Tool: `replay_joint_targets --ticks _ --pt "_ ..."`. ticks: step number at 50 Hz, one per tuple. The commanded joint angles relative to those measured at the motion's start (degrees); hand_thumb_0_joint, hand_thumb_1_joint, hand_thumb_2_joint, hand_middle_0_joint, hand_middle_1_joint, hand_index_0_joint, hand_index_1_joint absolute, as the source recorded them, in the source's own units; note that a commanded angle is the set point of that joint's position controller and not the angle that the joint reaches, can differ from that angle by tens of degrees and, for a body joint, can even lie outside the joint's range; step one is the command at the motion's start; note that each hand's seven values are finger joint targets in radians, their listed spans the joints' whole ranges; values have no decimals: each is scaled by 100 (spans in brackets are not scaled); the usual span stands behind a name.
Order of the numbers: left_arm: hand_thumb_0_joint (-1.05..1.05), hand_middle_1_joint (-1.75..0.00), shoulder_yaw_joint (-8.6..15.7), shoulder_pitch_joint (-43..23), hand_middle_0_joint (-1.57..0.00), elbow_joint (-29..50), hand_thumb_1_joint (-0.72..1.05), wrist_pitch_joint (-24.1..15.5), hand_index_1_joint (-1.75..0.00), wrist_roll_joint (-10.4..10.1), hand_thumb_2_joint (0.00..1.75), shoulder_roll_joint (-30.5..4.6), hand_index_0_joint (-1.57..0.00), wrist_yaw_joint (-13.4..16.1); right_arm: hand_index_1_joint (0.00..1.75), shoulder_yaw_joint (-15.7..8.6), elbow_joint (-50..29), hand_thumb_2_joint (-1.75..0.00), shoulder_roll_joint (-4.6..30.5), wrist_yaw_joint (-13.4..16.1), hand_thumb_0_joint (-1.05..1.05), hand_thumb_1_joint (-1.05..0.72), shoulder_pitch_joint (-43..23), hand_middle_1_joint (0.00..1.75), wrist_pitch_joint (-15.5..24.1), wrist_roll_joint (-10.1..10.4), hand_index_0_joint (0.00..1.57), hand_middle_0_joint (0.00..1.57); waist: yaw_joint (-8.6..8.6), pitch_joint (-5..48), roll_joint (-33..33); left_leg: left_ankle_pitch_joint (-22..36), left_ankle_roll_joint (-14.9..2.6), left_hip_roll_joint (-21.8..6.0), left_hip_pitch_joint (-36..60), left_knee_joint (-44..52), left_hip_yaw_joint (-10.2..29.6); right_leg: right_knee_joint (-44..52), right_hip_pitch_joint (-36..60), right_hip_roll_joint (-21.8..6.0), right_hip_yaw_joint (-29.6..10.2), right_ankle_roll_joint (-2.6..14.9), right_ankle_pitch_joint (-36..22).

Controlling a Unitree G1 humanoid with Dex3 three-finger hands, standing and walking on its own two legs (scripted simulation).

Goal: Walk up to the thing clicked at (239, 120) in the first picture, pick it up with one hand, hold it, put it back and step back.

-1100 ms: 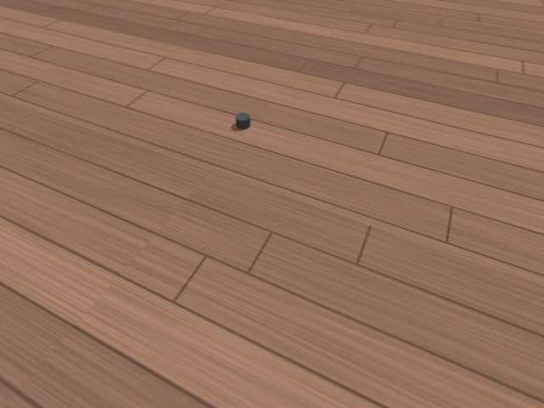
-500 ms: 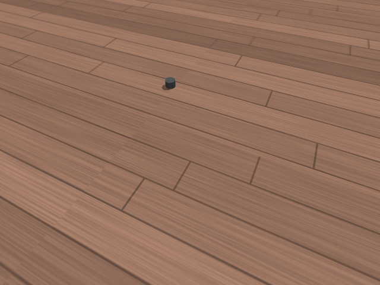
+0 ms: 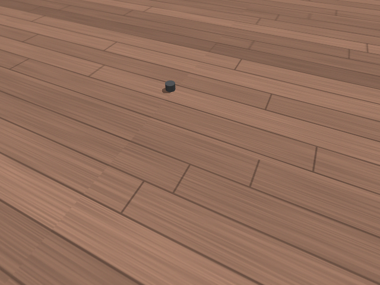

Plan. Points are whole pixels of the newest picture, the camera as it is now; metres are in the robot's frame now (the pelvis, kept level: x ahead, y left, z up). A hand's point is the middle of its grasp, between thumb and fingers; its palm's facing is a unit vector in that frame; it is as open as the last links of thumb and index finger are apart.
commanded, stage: stand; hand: left
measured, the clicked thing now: (170, 86) +1.83 +0.19 -0.75
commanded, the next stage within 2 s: walk up in 0.02 s
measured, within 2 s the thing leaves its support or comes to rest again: neither
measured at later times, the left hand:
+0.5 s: hand (106, 204) +0.37 +0.26 -0.15, palm faces -0.44 -0.76 -0.47, open 7.4 cm
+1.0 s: hand (111, 129) +0.71 +0.33 -0.18, palm faces -0.58 -0.56 -0.59, open 7.4 cm
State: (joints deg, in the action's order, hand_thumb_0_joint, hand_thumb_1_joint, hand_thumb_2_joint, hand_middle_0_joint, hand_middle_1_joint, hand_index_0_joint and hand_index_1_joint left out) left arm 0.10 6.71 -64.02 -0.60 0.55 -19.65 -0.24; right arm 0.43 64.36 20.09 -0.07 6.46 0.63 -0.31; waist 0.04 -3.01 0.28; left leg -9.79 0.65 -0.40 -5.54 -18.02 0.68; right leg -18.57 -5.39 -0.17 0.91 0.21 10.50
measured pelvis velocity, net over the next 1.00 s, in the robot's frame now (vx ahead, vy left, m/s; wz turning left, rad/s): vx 0.40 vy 0.14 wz -0.76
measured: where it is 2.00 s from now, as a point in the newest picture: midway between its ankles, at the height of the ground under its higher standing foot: (161, 175)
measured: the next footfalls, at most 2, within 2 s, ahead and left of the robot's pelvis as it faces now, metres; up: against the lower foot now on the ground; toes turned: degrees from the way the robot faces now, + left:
right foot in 0.52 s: +0.25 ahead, -0.15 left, +0.00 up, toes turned -35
left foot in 0.92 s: +0.58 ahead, +0.16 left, +0.00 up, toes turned -38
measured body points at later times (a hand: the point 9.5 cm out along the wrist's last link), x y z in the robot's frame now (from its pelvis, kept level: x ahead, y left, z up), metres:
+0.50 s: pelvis +0.13 +0.03 -0.03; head +0.14 +0.02 +0.42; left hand +0.39 +0.30 -0.12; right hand -0.01 -0.29 -0.14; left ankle -0.02 +0.16 -0.75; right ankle +0.21 -0.13 -0.74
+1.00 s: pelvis +0.40 +0.14 -0.06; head +0.42 +0.15 +0.39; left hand +0.74 +0.36 -0.15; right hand +0.22 -0.17 -0.13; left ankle +0.54 +0.18 -0.75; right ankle +0.26 -0.04 -0.69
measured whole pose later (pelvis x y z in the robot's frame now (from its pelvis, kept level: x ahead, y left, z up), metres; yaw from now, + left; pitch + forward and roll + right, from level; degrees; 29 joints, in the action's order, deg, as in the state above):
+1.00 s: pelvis +0.40 +0.14 -0.06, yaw -44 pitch -2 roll -1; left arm 5.9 14.6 -55.7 -0.7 1.5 -31.7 5.0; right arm -6.6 41.1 26.4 -6.3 15.4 -0.9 -3.1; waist -4.7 -2.3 -0.4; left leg -21.9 1.3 -5.7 -29.0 -52.7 -2.8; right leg -67.6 -31.2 -5.2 -9.5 4.0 28.7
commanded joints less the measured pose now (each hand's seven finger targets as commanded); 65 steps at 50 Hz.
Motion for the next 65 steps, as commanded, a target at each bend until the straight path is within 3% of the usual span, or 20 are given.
replay_joint_targets --ticks 1,5,10,11,12,14,21,25,26,27,28,29,35,40,44,46,49,54,61,65 --pt "0 -30 550 634 -20 576 90 -139 -30 8 90 -2224 -20 -48 30 -848 -1134 -90 2240 -274 0 -90 -473 30 189 -260 20 20 -39 445 518 -2510 -438 -382 355 -981 -34 168 -1397 -833 -1613 495 2267" --pt "0 -30 662 -377 -20 944 90 -254 -30 66 90 -2175 -20 7 30 -751 -1442 -90 1463 -610 0 -90 -22 30 70 -231 20 20 -535 -142 -720 -1632 -532 -80 -724 -2462 608 805 -2382 -1364 -3049 762 2951" --pt "0 -30 612 -227 -20 1216 90 -283 -30 83 90 -2006 -20 -8 30 -864 -1590 -90 1447 -613 0 -90 620 30 83 -185 20 20 -819 397 -823 -1396 -504 39 761 -108 359 73 -2474 -671 -2011 319 1637" --pt "0 -30 511 -585 -20 1418 90 -268 -30 68 90 -1617 -20 -22 30 -1000 -1432 -90 1701 -523 0 -90 1285 30 123 -270 20 20 -1277 586 185 -1723 -563 -342 2623 1152 662 -989 -3888 85 -823 -211 1672" --pt "0 -30 381 -455 -20 1456 90 -301 -30 25 90 -1103 -20 17 30 -1178 -1448 -90 2152 -411 0 -90 1320 30 131 -351 20 20 -1258 689 1889 -1989 -773 -1861 3123 933 2467 -2923 -5093 571 -135 41 2403" --pt "0 -30 447 -433 -20 1571 90 -342 -30 17 90 -1677 -20 63 30 -1121 -1852 -90 2229 -454 0 -90 342 30 174 -197 20 20 -774 358 1354 -2162 -1350 -2423 1889 1063 2506 -3430 -4671 -505 -107 60 1837" --pt "0 -30 433 -456 -20 1552 90 -346 -30 -109 90 -1512 -20 -195 30 -970 -2064 -90 1743 -513 0 -90 377 30 130 -246 20 20 -687 -174 659 285 -524 -900 1113 376 -210 -1887 -3076 -355 886 43 215" --pt "0 -30 808 2222 -20 854 90 -249 -30 -205 90 -2016 -20 39 30 -956 -2605 -90 1754 -484 0 -90 -196 30 91 -342 20 20 776 978 451 2504 -51 -453 -1656 -2827 -1097 -1687 1551 -21 1168 403 -339" --pt "0 -30 943 3083 -20 689 90 -206 -30 -160 90 -2240 -20 160 30 -898 -2719 -90 1617 -483 0 -90 -68 30 74 -351 20 20 1176 1304 -172 1234 74 -142 -2910 -4327 -947 -1478 2789 -321 519 632 383" --pt "0 -30 1094 3361 -20 766 90 -169 -30 -72 90 -2524 -20 291 30 -769 -2816 -90 1358 -516 0 -90 182 30 68 -303 20 20 1179 1388 -974 -2306 176 324 -4327 -5445 -377 -1068 3506 -1674 -1965 1260 1655" --pt "0 -30 1042 2530 -20 1130 90 -178 -30 -61 90 -2722 -20 400 30 -814 -2868 -90 1691 -555 0 -90 422 30 5 -235 20 20 744 1560 -513 -2258 226 -76 -4405 -6156 876 54 2736 -2580 -4294 1657 3429" --pt "0 -30 1020 1621 -20 1508 90 -228 -30 -103 90 -2923 -20 480 30 -915 -2876 -90 2025 -545 0 -90 420 30 -46 -220 20 20 499 1284 -429 -2241 250 -278 -4310 -6672 1172 627 1785 -2974 -5015 2043 4500" --pt "0 -30 816 -137 -20 1885 90 -618 -30 -74 90 -2551 -20 479 30 -924 -2516 -90 1896 -817 0 -90 1134 30 -232 -321 20 20 -689 -414 -500 -831 -182 -917 -2220 -4604 676 783 -2674 -1505 -1568 891 2804" --pt "0 -30 893 17 -20 1838 90 -686 -30 -4 90 -2776 -20 442 30 -1009 -2663 -90 1810 -1029 0 -90 935 30 -342 -372 20 20 -594 -178 -1150 44 32 -776 -1392 -3675 -45 632 -3700 -1041 -862 809 2936" --pt "0 -30 930 -483 -20 1900 90 -506 -30 152 90 -2694 -20 480 30 -1125 -2477 -90 1797 -904 0 -90 1892 30 -330 -325 20 20 -1179 317 -778 -312 119 -451 148 -2937 -464 -876 -4155 -680 -477 606 2854" --pt "0 -30 740 -535 -20 1932 90 -372 -30 246 90 -1951 -20 544 30 -1286 -2145 -90 2075 -680 0 -90 3088 30 -242 -387 20 20 -1882 300 1253 -2013 146 -531 577 -1498 428 -4229 -4744 3 -2 394 2566" --pt "0 -30 529 860 -20 1729 90 -297 -30 47 90 -1679 -20 630 30 -1335 -2778 -90 3031 -378 0 -90 637 30 -64 -213 20 20 -372 -166 2563 -5087 -390 -2362 -1377 1887 4451 -6932 -4748 -153 -562 595 1759" --pt "0 -30 790 1324 -20 956 90 -154 -30 -178 90 -2277 -20 394 30 -1086 -2720 -90 1770 -406 0 -90 453 30 62 -393 20 20 -172 327 1131 -2149 -183 -1107 -942 194 823 -5153 -3498 -427 -316 163 582" --pt "0 -30 569 607 -20 1354 90 -98 -30 -133 90 -1789 -20 465 30 -1081 -2627 -90 1687 -335 0 -90 1377 30 -104 -459 20 20 -670 566 753 -30 -291 -1312 116 -81 102 -2879 -2823 -177 419 54 807" --pt "0 -30 708 2056 -20 910 90 -137 -30 -165 90 -1875 -20 595 30 -1035 -3049 -90 1592 -286 0 -90 560 30 -236 -481 20 20 209 875 471 2719 630 -764 -1199 -1910 -1060 -731 98 -126 758 398 -162"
